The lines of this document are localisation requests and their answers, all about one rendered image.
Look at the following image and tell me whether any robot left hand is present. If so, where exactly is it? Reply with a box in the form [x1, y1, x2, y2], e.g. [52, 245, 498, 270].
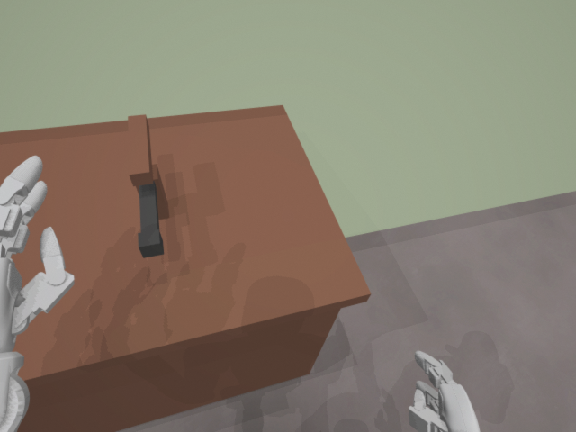
[0, 156, 75, 353]

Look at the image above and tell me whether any tap lever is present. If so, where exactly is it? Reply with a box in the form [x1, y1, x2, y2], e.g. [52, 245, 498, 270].
[138, 181, 164, 258]

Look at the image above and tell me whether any counter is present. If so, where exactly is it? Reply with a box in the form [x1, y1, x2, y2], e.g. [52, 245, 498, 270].
[0, 105, 371, 432]

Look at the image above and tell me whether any robot right hand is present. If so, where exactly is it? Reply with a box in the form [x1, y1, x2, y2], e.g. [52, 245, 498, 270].
[409, 351, 481, 432]

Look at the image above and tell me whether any robot left forearm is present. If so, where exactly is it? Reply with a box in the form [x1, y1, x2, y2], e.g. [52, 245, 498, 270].
[0, 352, 30, 432]

